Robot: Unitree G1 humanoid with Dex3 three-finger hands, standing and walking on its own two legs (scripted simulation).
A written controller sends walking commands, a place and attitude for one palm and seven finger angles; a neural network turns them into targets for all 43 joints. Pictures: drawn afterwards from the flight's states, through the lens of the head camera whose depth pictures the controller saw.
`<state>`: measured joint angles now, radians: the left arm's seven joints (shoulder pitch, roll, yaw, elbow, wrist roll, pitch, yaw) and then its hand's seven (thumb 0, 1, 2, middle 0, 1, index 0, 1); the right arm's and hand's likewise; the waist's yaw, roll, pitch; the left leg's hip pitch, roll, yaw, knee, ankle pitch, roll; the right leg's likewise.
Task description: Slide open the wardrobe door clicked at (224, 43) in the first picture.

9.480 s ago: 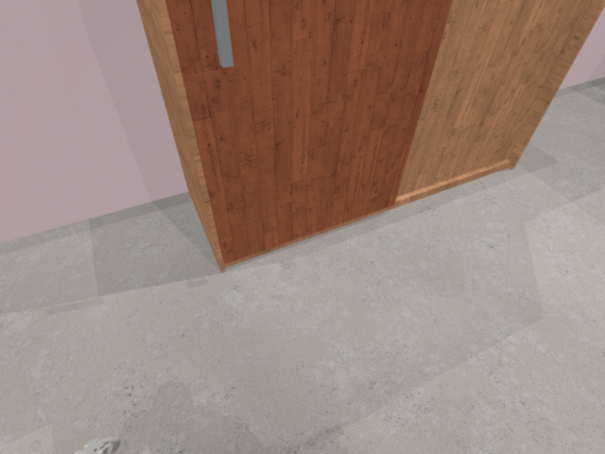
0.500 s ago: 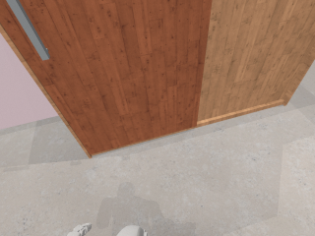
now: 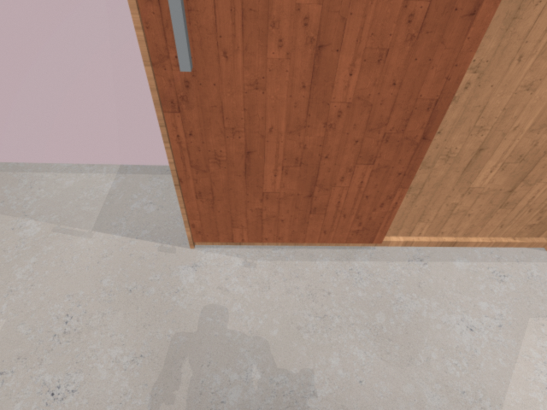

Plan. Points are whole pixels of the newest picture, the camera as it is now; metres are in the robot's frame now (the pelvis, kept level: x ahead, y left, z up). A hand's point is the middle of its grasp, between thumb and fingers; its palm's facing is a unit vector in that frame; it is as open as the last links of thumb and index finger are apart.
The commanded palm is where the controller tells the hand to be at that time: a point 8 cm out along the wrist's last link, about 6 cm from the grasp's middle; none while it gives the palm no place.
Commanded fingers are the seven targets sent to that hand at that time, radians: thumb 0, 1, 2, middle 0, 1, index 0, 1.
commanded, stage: take the last steps up to it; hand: left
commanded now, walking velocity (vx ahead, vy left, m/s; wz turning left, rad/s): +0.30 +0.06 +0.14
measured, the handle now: (179, 11) +0.85 +0.30 +0.21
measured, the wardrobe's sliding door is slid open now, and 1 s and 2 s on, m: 0.00 0.00 0.00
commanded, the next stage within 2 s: come to a stop and stand still in 1.08 s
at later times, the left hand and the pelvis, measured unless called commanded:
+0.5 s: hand out of the picture -0.01 +0.12 -0.15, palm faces +0.18 -0.97 -0.17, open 7.3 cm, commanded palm none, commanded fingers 0.00 0.90 0.90 -0.20 -0.30 -0.20 -0.30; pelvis +0.10 -0.02 +0.01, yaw +4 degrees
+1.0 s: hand (150, 297) +0.34 +0.28 -0.16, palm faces +0.10 -0.97 -0.21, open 7.3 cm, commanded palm none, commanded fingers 0.00 0.90 0.90 -0.20 -0.30 -0.20 -0.30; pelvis +0.27 +0.08 +0.00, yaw +2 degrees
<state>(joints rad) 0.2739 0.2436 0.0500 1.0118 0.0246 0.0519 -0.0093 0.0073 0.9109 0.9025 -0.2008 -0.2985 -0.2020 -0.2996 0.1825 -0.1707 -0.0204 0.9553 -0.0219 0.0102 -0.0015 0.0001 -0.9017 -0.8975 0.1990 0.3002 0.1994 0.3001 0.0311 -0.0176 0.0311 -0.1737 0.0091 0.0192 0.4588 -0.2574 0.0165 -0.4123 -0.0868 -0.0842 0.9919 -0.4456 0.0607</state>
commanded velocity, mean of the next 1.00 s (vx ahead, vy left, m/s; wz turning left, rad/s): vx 0.28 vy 0.05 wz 0.03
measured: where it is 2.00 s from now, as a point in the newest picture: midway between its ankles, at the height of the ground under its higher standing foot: (245, 397)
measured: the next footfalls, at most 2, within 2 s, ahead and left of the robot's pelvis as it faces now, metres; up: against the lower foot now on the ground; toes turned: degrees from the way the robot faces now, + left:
right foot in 0.16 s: +0.07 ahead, -0.12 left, +0.00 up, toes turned -5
left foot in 0.70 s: +0.29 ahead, +0.17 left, +0.00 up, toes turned +12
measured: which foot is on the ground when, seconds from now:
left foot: down 0.00-0.16, up 0.18-0.68, down 0.70-1.00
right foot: up 0.00-0.14, down 0.16-0.72, up 0.74-1.00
